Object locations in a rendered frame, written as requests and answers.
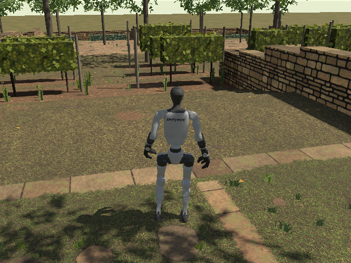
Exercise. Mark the left robot hand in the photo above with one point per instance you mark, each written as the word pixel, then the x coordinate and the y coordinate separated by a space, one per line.
pixel 150 151

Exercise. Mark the right robot hand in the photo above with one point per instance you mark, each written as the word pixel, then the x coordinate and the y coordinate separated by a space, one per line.
pixel 205 160

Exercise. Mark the robot left forearm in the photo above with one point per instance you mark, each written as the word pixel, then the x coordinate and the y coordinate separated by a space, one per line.
pixel 149 143

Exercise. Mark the robot right upper arm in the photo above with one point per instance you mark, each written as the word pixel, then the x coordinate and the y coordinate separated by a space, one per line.
pixel 196 125

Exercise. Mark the robot left upper arm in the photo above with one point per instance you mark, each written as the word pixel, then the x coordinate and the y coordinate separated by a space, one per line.
pixel 156 123

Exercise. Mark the robot right forearm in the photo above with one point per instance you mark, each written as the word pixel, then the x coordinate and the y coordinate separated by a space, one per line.
pixel 202 146

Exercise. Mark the robot right shin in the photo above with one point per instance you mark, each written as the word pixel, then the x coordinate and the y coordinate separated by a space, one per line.
pixel 185 198

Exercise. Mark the robot left thigh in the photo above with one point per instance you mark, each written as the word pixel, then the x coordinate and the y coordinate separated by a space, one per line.
pixel 162 160

